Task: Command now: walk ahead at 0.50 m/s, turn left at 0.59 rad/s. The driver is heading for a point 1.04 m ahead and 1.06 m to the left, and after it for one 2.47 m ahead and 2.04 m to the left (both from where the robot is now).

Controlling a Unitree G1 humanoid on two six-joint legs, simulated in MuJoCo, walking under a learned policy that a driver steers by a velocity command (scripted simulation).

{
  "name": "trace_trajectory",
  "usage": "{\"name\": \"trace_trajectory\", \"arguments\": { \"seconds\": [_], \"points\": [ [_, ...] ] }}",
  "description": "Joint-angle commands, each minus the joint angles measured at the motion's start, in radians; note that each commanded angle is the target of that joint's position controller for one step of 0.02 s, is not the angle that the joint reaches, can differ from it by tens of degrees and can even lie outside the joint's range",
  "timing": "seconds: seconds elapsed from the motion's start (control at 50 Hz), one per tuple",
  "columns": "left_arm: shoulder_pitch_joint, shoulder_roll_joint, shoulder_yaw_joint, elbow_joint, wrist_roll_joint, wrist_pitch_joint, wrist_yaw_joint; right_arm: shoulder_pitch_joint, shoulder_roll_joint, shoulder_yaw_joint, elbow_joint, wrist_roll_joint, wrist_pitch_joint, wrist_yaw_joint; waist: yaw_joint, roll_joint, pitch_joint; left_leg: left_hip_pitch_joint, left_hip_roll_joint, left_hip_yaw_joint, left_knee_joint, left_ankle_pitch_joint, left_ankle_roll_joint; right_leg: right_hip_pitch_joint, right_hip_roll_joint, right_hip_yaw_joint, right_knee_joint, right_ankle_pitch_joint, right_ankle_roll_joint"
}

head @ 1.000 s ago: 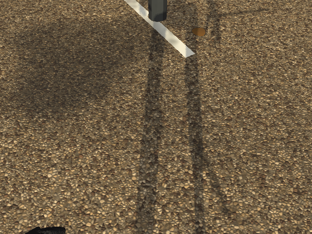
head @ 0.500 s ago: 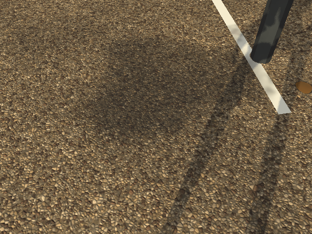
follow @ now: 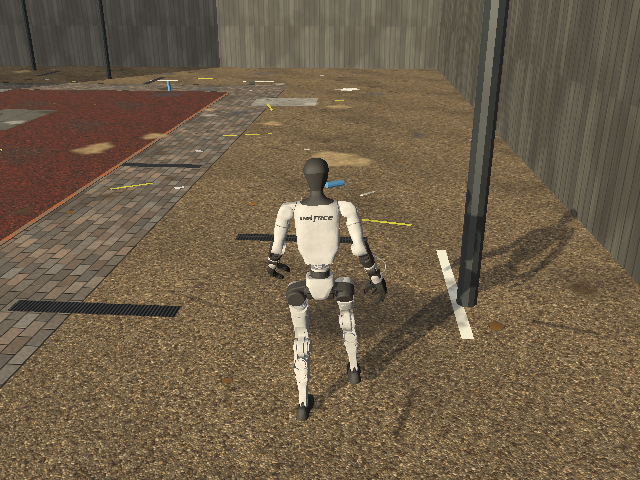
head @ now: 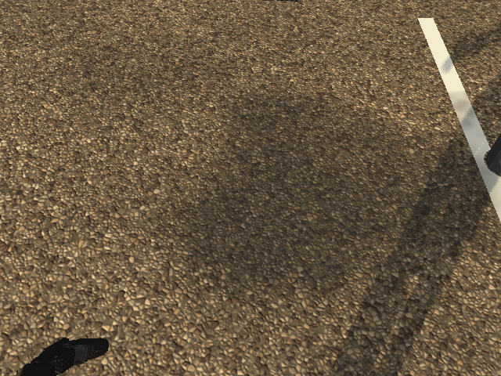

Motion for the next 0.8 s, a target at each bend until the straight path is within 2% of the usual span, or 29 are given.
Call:
{"name": "trace_trajectory", "arguments": {
  "seconds": [0.02,0.06,0.08,0.1,0.12,0.14,0.16,0.18,0.2,0.22,0.24,0.28,0.32,0.36,0.4,0.46,0.5,0.54,0.58,0.6,0.62,0.64,0.66,0.68,0.7,0.72,0.74,0.76,0.8],
  "points": [
    [-0.111,0.09,0.02,-0.092,-0.009,-0.028,-0.015,0.036,-0.164,-0.045,-0.043,0.006,-0.001,-0.011,-0.004,0.127,-0.021,-0.046,0.231,-0.208,-0.047,0.156,0.124,0.117,0.054,-0.024,-0.086,0.021,-0.012],
    [-0.084,0.112,0.029,-0.088,-0.011,-0.038,-0.02,0.032,-0.165,-0.047,-0.045,0.003,0.004,-0.015,0.018,0.153,-0.026,0.001,0.252,-0.264,0.012,0.177,0.111,0.152,0.057,-0.017,-0.11,-0.062,-0.036],
    [-0.04,0.123,0.035,-0.077,-0.012,-0.043,-0.019,0.021,-0.163,-0.048,-0.05,0.001,0.007,-0.015,0.043,0.171,-0.035,0.006,0.251,-0.28,0.047,0.21,0.1,0.207,0.06,-0.027,-0.125,-0.099,-0.054],
    [0.049,0.142,0.048,-0.052,-0.008,-0.048,-0.014,0.004,-0.144,-0.041,-0.058,0.0,0.008,-0.014,0.093,0.17,-0.076,-0.011,0.214,-0.265,0.125,0.268,0.076,0.337,0.063,-0.045,-0.167,-0.088,-0.081],
    [0.178,0.182,0.062,-0.035,0.01,-0.052,-0.007,-0.006,-0.094,-0.022,-0.075,-0.009,0.005,-0.008,0.156,0.122,-0.194,-0.092,0.16,-0.209,0.333,0.242,0.042,0.571,-0.042,0.039,-0.139,-0.104,-0.138],
    [0.31,0.264,0.081,-0.02,0.028,-0.047,0.0,0.096,-0.029,-0.003,-0.098,-0.005,-0.001,-0.01,0.147,-0.095,-0.352,-0.38,0.025,-0.076,0.67,-0.07,-0.032,0.935,-0.268,0.382,-0.157,-0.217,-0.263],
    [0.345,0.246,0.08,0.011,0.006,-0.034,-0.011,0.151,-0.066,0.001,-0.111,0.018,-0.008,-0.01,0.128,-0.303,-0.38,-0.618,0.035,-0.037,0.875,-0.351,-0.056,1.012,-0.385,0.723,-0.264,-0.486,-0.345],
    [0.288,0.151,0.055,-0.009,-0.005,-0.028,-0.009,0.083,-0.16,-0.022,-0.095,0.023,-0.004,-0.01,0.15,-0.154,-0.231,-0.684,0.098,-0.055,0.954,-0.267,-0.065,0.894,-0.344,0.616,-0.298,-0.61,-0.302],
    [0.238,0.115,0.042,-0.015,-0.002,-0.018,-0.003,-0.005,-0.179,-0.028,-0.109,0.011,0.002,-0.009,0.154,-0.078,-0.131,-0.677,0.133,-0.012,0.953,-0.185,-0.069,0.764,-0.297,0.449,-0.306,-0.528,-0.259],
    [0.196,0.096,0.033,-0.011,0.005,-0.012,-0.002,-0.045,-0.165,-0.029,-0.12,0.0,0.005,-0.007,0.133,-0.041,-0.064,-0.647,0.162,0.002,0.912,-0.127,-0.073,0.645,-0.252,0.333,-0.331,-0.406,-0.243],
    [0.172,0.077,0.026,-0.004,0.01,-0.011,0.0,-0.058,-0.15,-0.033,-0.127,-0.004,0.008,-0.003,0.112,-0.053,-0.031,-0.613,0.191,0.002,0.866,-0.087,-0.072,0.572,-0.218,0.247,-0.354,-0.315,-0.231],
    [0.165,0.077,0.026,0.012,0.008,-0.018,0.002,-0.041,-0.102,-0.025,-0.131,0.007,0.019,0.006,0.092,-0.082,-0.021,-0.561,0.214,0.028,0.821,-0.053,-0.075,0.505,-0.189,0.133,-0.399,-0.221,-0.231],
    [0.173,0.103,0.035,0.03,0.004,-0.026,0.002,-0.068,-0.079,-0.019,-0.151,0.004,0.026,0.008,0.09,-0.059,-0.011,-0.588,0.225,0.036,0.765,-0.01,-0.087,0.501,-0.197,0.06,-0.43,-0.135,-0.252],
    [0.182,0.127,0.043,0.045,0.005,-0.026,0.004,-0.1,-0.072,-0.015,-0.167,0.0,0.026,0.011,0.095,-0.038,-0.011,-0.617,0.232,0.039,0.683,0.068,-0.097,0.528,-0.206,-0.003,-0.441,-0.057,-0.261],
    [0.178,0.14,0.045,0.054,0.004,-0.02,0.006,-0.134,-0.066,-0.01,-0.173,0.002,0.02,0.022,0.105,-0.029,-0.007,-0.603,0.228,0.06,0.571,0.175,-0.096,0.547,-0.188,-0.085,-0.443,0.001,-0.247],
    [0.21,0.162,0.048,0.074,-0.002,-0.008,0.011,-0.236,-0.046,0.0,-0.198,0.0,0.009,0.041,0.146,-0.017,0.019,-0.559,0.21,0.119,0.405,0.287,-0.083,0.569,-0.177,-0.177,-0.439,0.033,-0.222],
    [0.243,0.18,0.052,0.092,-0.011,0.003,0.011,-0.29,-0.043,0.003,-0.221,0.003,0.009,0.053,0.163,-0.014,0.038,-0.552,0.2,0.146,0.337,0.282,-0.068,0.616,-0.193,-0.207,-0.43,0.05,-0.213],
    [0.258,0.199,0.058,0.104,-0.022,0.015,0.011,-0.317,-0.055,-0.001,-0.243,0.004,0.01,0.063,0.158,-0.02,0.048,-0.544,0.185,0.17,0.291,0.22,-0.043,0.677,-0.216,-0.232,-0.395,0.14,-0.199],
    [0.253,0.231,0.067,0.105,-0.032,0.028,0.016,-0.283,-0.088,-0.017,-0.25,-0.003,0.016,0.067,0.116,-0.05,0.007,-0.449,0.127,0.222,0.27,0.114,-0.003,0.721,-0.221,-0.27,-0.279,0.456,-0.179],
    [0.249,0.245,0.071,0.103,-0.037,0.036,0.02,-0.213,-0.118,-0.034,-0.238,-0.005,0.02,0.065,0.069,-0.064,-0.041,-0.347,0.088,0.248,0.263,0.07,0.023,0.724,-0.215,-0.289,-0.159,0.613,-0.168],
    [0.235,0.241,0.068,0.099,-0.041,0.042,0.024,-0.065,-0.16,-0.061,-0.201,-0.002,0.025,0.058,-0.019,-0.047,-0.117,-0.14,0.046,0.26,0.203,0.118,0.059,0.661,-0.189,-0.319,0.033,0.65,-0.143],
    [0.245,0.205,0.052,0.088,-0.022,0.039,0.028,0.114,-0.227,-0.094,-0.154,0.002,0.035,0.039,-0.1,0.021,-0.207,0.174,0.091,0.142,0.184,0.143,0.107,0.436,-0.153,-0.321,0.316,0.422,-0.102],
    [0.346,0.05,0.0,0.027,0.027,0.017,0.012,0.083,-0.351,-0.107,-0.158,0.013,0.027,0.029,0.033,0.318,-0.286,0.518,0.369,-0.414,0.133,0.034,0.29,-0.038,0.038,-0.265,0.688,-0.564,-0.04],
    [0.256,0.119,0.004,0.015,-0.004,-0.022,-0.003,0.123,-0.274,-0.082,-0.193,0.005,0.01,0.034,-0.042,0.22,-0.445,0.57,0.446,-0.699,-0.031,-0.151,0.351,-0.152,0.077,-0.025,0.816,-0.648,-0.048],
    [0.146,0.177,0.02,-0.017,-0.044,-0.04,-0.011,0.091,-0.217,-0.063,-0.177,-0.005,-0.006,0.039,-0.06,0.156,-0.294,0.474,0.415,-0.558,-0.063,-0.1,0.289,-0.23,0.028,-0.01,0.801,-0.544,-0.068],
    [0.13,0.16,0.012,-0.024,-0.037,-0.05,-0.007,0.034,-0.194,-0.055,-0.175,-0.004,-0.013,0.039,-0.015,0.089,-0.197,0.322,0.375,-0.442,-0.066,-0.016,0.254,-0.199,-0.012,-0.016,0.71,-0.455,-0.078],
    [0.133,0.159,0.014,-0.012,-0.01,-0.051,0.0,-0.038,-0.165,-0.044,-0.184,-0.006,-0.014,0.036,0.031,0.05,-0.134,0.179,0.337,-0.349,-0.073,0.099,0.229,-0.132,-0.042,-0.017,0.621,-0.408,-0.068],
    [0.156,0.168,0.021,-0.005,0.002,-0.041,0.001,-0.082,-0.145,-0.035,-0.199,-0.018,-0.015,0.032,0.069,0.07,-0.109,0.078,0.309,-0.289,-0.092,0.199,0.221,-0.057,-0.061,-0.01,0.572,-0.373,-0.06],
    [0.179,0.153,0.021,0.0,0.011,-0.019,0.0,-0.107,-0.146,-0.033,-0.2,-0.019,-0.018,0.024,0.099,0.077,-0.089,-0.028,0.286,-0.238,-0.122,0.299,0.226,0.003,-0.06,-0.026,0.5,-0.348,-0.031]
  ]
}}
Keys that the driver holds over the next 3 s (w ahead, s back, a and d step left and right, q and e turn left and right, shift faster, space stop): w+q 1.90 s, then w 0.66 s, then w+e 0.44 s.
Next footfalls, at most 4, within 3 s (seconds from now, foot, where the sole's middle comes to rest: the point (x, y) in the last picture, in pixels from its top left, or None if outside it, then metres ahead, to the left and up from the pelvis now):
0.12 right None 0.25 -0.14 -0.78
0.64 left None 0.46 0.18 -0.78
1.10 right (177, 260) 0.81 0.15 -0.78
1.62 left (40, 273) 0.78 0.54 -0.78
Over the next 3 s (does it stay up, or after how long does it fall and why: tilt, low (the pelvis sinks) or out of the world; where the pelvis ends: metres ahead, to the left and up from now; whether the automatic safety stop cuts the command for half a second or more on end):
stays up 1.03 1.07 0.00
